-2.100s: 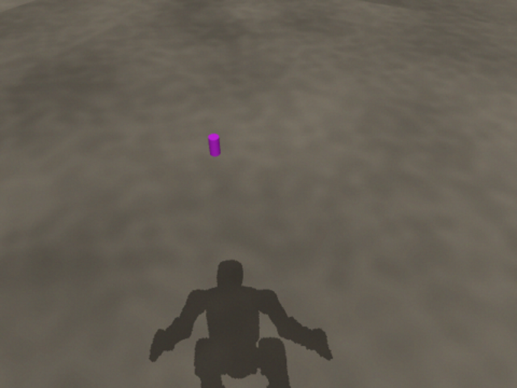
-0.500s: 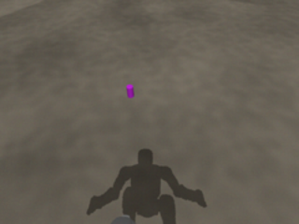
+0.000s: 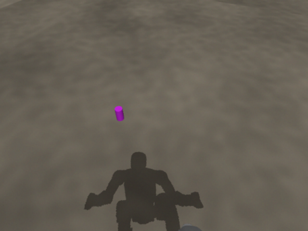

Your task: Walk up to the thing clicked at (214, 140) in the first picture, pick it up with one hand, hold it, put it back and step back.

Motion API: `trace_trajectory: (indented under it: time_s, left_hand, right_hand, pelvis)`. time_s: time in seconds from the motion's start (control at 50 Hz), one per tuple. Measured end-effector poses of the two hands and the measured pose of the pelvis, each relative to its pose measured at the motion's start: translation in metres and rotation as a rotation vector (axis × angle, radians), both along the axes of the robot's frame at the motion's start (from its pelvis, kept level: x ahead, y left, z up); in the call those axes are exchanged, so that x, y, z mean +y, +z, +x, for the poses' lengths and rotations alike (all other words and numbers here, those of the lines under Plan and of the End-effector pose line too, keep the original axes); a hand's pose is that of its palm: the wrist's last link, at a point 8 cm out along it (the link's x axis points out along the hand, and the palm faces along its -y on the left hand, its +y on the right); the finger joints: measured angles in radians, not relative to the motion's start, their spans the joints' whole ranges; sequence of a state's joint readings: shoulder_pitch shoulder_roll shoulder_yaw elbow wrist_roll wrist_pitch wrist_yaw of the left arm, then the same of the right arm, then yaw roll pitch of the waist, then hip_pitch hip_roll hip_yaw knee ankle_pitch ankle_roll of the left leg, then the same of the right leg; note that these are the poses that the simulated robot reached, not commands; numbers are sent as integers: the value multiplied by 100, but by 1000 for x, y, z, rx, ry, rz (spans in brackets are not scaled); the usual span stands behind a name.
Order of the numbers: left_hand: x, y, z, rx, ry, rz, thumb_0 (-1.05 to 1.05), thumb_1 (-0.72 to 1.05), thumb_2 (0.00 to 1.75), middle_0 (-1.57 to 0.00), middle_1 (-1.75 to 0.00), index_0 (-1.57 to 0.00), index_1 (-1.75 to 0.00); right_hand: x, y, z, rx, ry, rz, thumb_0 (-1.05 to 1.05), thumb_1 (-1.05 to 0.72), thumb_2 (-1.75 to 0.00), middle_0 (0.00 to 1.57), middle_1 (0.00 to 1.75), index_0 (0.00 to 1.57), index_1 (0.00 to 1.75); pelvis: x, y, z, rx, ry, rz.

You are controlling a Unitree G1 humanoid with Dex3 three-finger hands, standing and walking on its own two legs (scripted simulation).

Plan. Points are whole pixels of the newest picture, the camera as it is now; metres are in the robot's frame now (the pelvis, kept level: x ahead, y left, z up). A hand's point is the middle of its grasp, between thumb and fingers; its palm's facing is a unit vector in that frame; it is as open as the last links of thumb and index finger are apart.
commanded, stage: walk up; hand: left
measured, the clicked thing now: (119, 113) +1.12 +0.25 -0.71
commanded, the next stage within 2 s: none
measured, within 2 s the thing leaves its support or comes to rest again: neither
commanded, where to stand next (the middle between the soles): +0.72 +0.02 m, yaw -1 degrees
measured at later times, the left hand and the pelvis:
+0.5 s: hand (57, 206) +0.25 +0.30 -0.16, palm faces +0.00 -0.93 -0.37, open 7.3 cm; pelvis +0.24 +0.02 -0.02, yaw +2 degrees
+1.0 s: hand (80, 130) +0.51 +0.27 -0.12, palm faces -0.01 -0.91 -0.42, open 7.3 cm; pelvis +0.43 +0.00 +0.00, yaw +0 degrees
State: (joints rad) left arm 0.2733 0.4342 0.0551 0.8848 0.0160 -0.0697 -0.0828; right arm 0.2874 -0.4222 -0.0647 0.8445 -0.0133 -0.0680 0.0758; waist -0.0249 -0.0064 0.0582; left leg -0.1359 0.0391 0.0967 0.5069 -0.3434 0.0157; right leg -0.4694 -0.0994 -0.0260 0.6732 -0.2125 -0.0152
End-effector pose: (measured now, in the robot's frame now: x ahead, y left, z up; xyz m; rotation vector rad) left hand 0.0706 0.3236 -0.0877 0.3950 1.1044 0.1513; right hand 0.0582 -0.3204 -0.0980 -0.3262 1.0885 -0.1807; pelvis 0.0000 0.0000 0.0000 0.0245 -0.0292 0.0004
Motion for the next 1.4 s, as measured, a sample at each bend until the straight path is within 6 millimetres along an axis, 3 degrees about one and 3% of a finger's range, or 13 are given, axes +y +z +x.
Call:
trace_trajectory:
  time_s: [0.08, 0.14, 0.3, 0.4, 0.48, 0.6, 0.7, 0.8, 0.88, 1.06, 1.24, 1.3, 1.4]
  left_hand:
    - [-3, 1, 46, -52, 21, 64, 0, 91, 90, -20, -30, -21, -30]
    - [-10, 7, 64, -69, 56, 69, 0, 91, 90, -20, -30, -21, -30]
    - [-14, 11, 91, 26, 101, 41, 0, 91, 90, -20, -30, -21, -30]
    - [2, -9, 121, 62, 123, 10, 0, 90, 90, -21, -30, -21, -30]
    - [18, -34, 159, 91, 127, -6, 1, 90, 90, -20, -30, -21, -30]
    - [19, -29, 236, 63, 74, -40, 1, 91, 90, -20, -30, -21, -30]
    - [16, -16, 296, 40, 30, -40, 1, 91, 90, -20, -30, -21, -30]
    - [7, -5, 358, 7, 3, -9, 0, 91, 90, -20, -30, -21, -30]
    - [-1, -4, 402, -55, 2, 38, 0, 91, 90, -20, -30, -21, -30]
    - [-6, 12, 432, -55, 49, 32, 0, 91, 90, -20, -30, -21, -30]
    - [36, -20, 458, 32, 93, 2, 0, 90, 90, -21, -30, -21, -30]
    - [48, -34, 479, 75, 93, -3, 1, 91, 90, -20, -30, -21, -30]
    - [52, -32, 528, 78, 56, -27, 1, 91, 90, -20, -30, -21, -30]
  right_hand:
    - [-25, -25, 33, 54, -13, -6, 0, -90, -90, 20, 30, 20, 30]
    - [-26, -30, 68, 87, 3, -3, 1, -90, -90, 20, 30, 20, 30]
    - [-4, -10, 178, 28, 82, 37, 1, -91, -90, 20, 30, 20, 30]
    - [14, -3, 246, -2, 118, 12, 1, -90, -90, 20, 30, 20, 30]
    - [27, -1, 291, -69, 115, -32, 0, -90, -90, 20, 30, 20, 30]
    - [34, 16, 312, -65, 50, -40, 0, -90, -90, 20, 30, 20, 30]
    - [26, 17, 318, -8, 19, -42, 0, -90, -90, 20, 30, 20, 30]
    - [8, 1, 329, 59, -25, -23, 0, -90, -90, 20, 30, 20, 30]
    - [-7, -23, 355, 99, -37, -11, 1, -90, -90, 20, 30, 20, 30]
    - [7, -17, 448, 64, 32, 30, 1, -90, -90, 20, 30, 20, 30]
    - [31, 0, 533, 15, 70, -42, 0, -90, -90, 20, 30, 20, 30]
    - [39, 4, 550, -25, 45, -73, 0, -90, -90, 20, 30, 20, 30]
    - [50, 17, 558, 1, 1, -77, 0, -90, -90, 20, 30, 20, 30]
  pelvis:
    - [-17, -17, 48, -2, 8, -18]
    - [-21, -14, 74, -7, 14, -26]
    - [-16, 3, 144, 2, 23, -33]
    - [0, -5, 192, 0, 35, -48]
    - [18, -18, 230, -11, 29, -30]
    - [24, -4, 277, -14, 15, -22]
    - [23, 3, 315, -11, 3, -17]
    - [12, 0, 357, -8, 0, -8]
    - [-3, -14, 392, -14, 2, -23]
    - [-1, 0, 447, -18, 9, -34]
    - [32, -11, 513, -13, 22, -52]
    - [45, -16, 533, -17, 14, -34]
    - [51, -4, 563, -19, 1, -28]
